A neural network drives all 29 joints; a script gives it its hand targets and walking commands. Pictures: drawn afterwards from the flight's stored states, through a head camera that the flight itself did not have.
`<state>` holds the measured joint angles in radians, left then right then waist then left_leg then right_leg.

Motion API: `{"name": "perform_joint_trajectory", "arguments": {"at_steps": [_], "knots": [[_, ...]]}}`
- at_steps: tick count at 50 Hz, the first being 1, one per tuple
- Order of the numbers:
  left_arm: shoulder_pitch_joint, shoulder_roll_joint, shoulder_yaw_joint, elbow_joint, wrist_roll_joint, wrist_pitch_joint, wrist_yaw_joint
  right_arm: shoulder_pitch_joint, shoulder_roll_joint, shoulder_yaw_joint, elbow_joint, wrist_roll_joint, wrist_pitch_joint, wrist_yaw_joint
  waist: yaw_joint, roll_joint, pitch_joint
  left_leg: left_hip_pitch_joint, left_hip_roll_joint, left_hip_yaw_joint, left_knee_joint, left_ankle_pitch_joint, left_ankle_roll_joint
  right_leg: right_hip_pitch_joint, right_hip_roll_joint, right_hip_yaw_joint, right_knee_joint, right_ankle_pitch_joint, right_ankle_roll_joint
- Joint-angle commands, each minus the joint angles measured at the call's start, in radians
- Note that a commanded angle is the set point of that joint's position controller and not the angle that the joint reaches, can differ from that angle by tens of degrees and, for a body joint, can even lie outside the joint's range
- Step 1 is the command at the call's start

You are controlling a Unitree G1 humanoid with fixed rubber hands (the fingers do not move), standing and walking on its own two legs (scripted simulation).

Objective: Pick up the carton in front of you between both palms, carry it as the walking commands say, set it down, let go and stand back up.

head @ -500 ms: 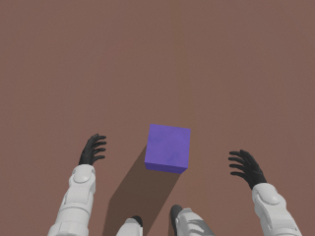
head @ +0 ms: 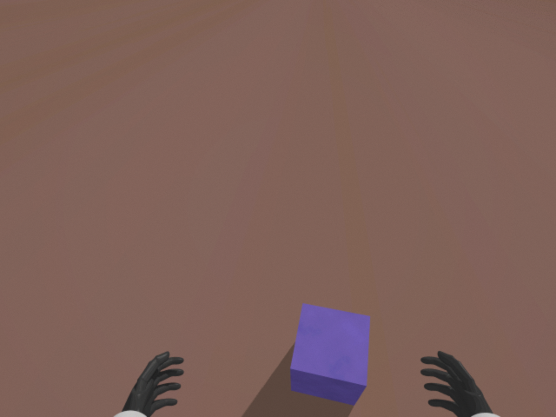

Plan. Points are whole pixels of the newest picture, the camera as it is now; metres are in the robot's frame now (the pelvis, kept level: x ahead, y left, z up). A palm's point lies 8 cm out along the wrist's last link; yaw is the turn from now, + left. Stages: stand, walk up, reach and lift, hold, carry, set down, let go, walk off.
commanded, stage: let go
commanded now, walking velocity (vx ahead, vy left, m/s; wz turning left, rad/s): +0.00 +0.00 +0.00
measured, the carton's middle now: (328, 355) +0.42 -0.10 -0.65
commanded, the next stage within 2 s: stand in 0.32 s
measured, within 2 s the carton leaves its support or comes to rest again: neither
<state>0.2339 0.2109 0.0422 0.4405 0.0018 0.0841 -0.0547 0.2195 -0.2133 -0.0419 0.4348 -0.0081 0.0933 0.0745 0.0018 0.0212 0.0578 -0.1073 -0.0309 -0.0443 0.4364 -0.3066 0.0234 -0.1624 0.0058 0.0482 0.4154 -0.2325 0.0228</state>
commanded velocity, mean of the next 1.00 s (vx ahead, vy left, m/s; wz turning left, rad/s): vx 0.00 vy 0.00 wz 0.00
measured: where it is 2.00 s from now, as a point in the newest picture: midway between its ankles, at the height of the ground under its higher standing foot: outside the picture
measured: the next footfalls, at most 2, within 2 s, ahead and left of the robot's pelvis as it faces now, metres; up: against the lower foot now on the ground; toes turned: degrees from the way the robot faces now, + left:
none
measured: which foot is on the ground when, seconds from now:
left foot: down 0.00-1.00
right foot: down 0.00-1.00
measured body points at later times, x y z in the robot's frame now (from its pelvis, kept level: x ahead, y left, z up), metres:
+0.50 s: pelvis +0.01 -0.03 -0.01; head +0.01 -0.04 +0.44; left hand +0.12 +0.23 -0.10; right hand +0.13 -0.29 -0.11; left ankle -0.05 +0.10 -0.74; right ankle +0.00 -0.14 -0.74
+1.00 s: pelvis +0.04 -0.04 -0.02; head +0.04 -0.05 +0.43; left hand +0.15 +0.21 -0.14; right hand +0.08 -0.31 -0.15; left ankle -0.05 +0.10 -0.74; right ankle +0.00 -0.14 -0.74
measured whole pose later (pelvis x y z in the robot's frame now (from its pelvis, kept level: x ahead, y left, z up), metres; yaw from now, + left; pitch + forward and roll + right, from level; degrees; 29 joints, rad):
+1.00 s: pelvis +0.04 -0.04 -0.02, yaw -5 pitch +4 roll +0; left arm 0.33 0.23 0.01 0.77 0.01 -0.02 0.03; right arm 0.36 -0.28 0.01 0.75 -0.02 -0.01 -0.06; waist -0.02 0.03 -0.08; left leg -0.19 0.04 0.03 0.59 -0.46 -0.03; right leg -0.33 0.09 0.11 0.67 -0.40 -0.04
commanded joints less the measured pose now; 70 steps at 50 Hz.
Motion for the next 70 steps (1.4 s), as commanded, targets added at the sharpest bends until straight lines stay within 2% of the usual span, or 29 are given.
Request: {"name": "perform_joint_trajectory", "arguments": {"at_steps": [1, 4, 5, 7, 11, 16, 17, 18, 20, 22, 24, 27, 34, 42, 55, 70], "knots": [[-0.062, 0.066, 0.009, -0.114, -0.008, 0.004, -0.010, -0.015, -0.107, -0.042, -0.089, -0.010, 0.006, -0.003, -0.022, -0.011, -0.034, -0.080, 0.017, 0.008, -0.100, 0.269, -0.053, 0.132, 0.060, -0.059, -0.007, 0.209, -0.007], [-0.064, 0.071, 0.014, -0.118, -0.003, 0.019, -0.012, -0.027, -0.105, -0.043, -0.094, -0.012, 0.020, -0.002, -0.018, -0.009, -0.018, -0.085, 0.017, 0.011, -0.100, 0.250, -0.050, 0.147, 0.058, -0.061, -0.004, 0.194, -0.007], [-0.022, 0.080, 0.010, -0.060, -0.017, -0.009, 0.010, -0.067, -0.137, -0.049, -0.146, -0.036, 0.069, -0.026, -0.009, -0.028, -0.062, -0.035, 0.018, 0.007, -0.058, 0.344, -0.043, 0.111, 0.080, -0.072, 0.024, 0.178, 0.001], [-0.028, 0.081, 0.013, -0.069, -0.014, -0.014, 0.026, -0.037, -0.129, -0.033, -0.138, -0.023, 0.088, -0.042, -0.007, 0.012, -0.060, -0.028, 0.021, 0.006, -0.041, 0.387, -0.055, 0.083, 0.077, -0.064, 0.032, 0.162, -0.006], [-0.044, 0.086, 0.012, -0.074, -0.013, -0.012, 0.029, -0.047, -0.115, -0.020, -0.143, -0.012, 0.102, -0.053, -0.009, 0.022, -0.053, -0.040, 0.011, 0.012, -0.040, 0.363, -0.054, 0.076, 0.075, -0.051, 0.035, 0.177, -0.006], [-0.036, 0.092, 0.017, -0.065, -0.007, 0.001, 0.022, -0.050, -0.106, -0.007, -0.155, -0.005, 0.120, -0.061, -0.004, 0.001, -0.036, -0.062, -0.004, 0.033, -0.047, 0.278, -0.043, 0.097, 0.066, -0.040, 0.026, 0.180, -0.004], [0.124, 0.165, 0.029, 0.106, 0.052, -0.056, 0.061, 0.027, -0.163, -0.009, 0.014, -0.038, -0.020, -0.090, 0.018, 0.111, -0.016, -0.108, 0.094, 0.020, -0.053, -0.255, -0.054, -0.127, -0.076, 0.045, -0.030, -0.133, 0.025], [0.100, 0.203, 0.040, 0.103, 0.053, -0.078, 0.075, 0.060, -0.162, -0.017, 0.019, -0.056, -0.072, -0.103, -0.007, 0.084, 0.057, -0.145, 0.107, -0.041, -0.073, -0.334, -0.044, -0.203, -0.056, 0.068, -0.048, -0.234, 0.022], [0.054, 0.154, 0.027, 0.111, 0.043, -0.120, 0.067, 0.035, -0.166, -0.016, 0.048, -0.057, -0.126, -0.108, -0.006, 0.018, 0.040, -0.177, 0.129, -0.075, -0.055, -0.280, -0.024, -0.234, -0.047, 0.078, -0.028, -0.171, 0.009], [0.040, 0.123, 0.014, 0.133, 0.033, -0.150, 0.052, 0.022, -0.168, -0.012, 0.072, -0.047, -0.156, -0.106, -0.010, -0.053, -0.084, -0.109, 0.129, -0.072, -0.008, -0.148, -0.021, -0.217, -0.043, 0.098, -0.011, -0.073, -0.012], [0.039, 0.124, 0.009, 0.150, 0.029, -0.167, 0.047, 0.030, -0.159, -0.005, 0.097, -0.039, -0.172, -0.104, -0.017, -0.064, -0.149, -0.085, 0.117, -0.051, 0.041, -0.037, -0.025, -0.182, -0.054, 0.124, 0.022, 0.075, -0.028], [0.081, 0.135, 0.005, 0.184, 0.024, -0.167, 0.053, 0.063, -0.166, 0.000, 0.135, -0.031, -0.173, -0.109, -0.018, -0.058, -0.175, -0.082, 0.116, -0.036, 0.070, 0.061, -0.039, -0.158, -0.054, 0.129, 0.081, 0.264, -0.039], [0.149, 0.147, -0.002, 0.230, 0.015, -0.146, 0.070, 0.141, -0.173, 0.013, 0.194, -0.015, -0.148, -0.122, -0.019, -0.027, -0.156, -0.087, 0.116, 0.003, 0.118, 0.207, -0.042, -0.157, -0.041, 0.131, 0.144, 0.405, -0.062], [0.153, 0.143, -0.003, 0.258, 0.011, -0.126, 0.081, 0.176, -0.175, 0.020, 0.233, -0.008, -0.125, -0.134, -0.016, -0.012, -0.142, -0.077, 0.117, 0.036, 0.136, 0.292, -0.039, -0.148, -0.032, 0.137, 0.180, 0.451, -0.076], [0.144, 0.139, -0.003, 0.309, 0.015, -0.100, 0.091, 0.205, -0.173, 0.023, 0.309, -0.011, -0.097, -0.139, -0.017, -0.032, -0.092, -0.063, 0.114, 0.061, 0.092, 0.193, -0.026, -0.152, -0.022, 0.164, 0.165, 0.363, -0.084], [0.163, 0.122, -0.011, 0.406, 0.012, -0.086, 0.095, 0.238, -0.149, 0.033, 0.442, -0.014, -0.082, -0.132, -0.015, -0.034, -0.033, -0.023, 0.116, 0.067, 0.034, 0.141, -0.015, -0.157, -0.017, 0.185, 0.118, 0.289, -0.080]]}}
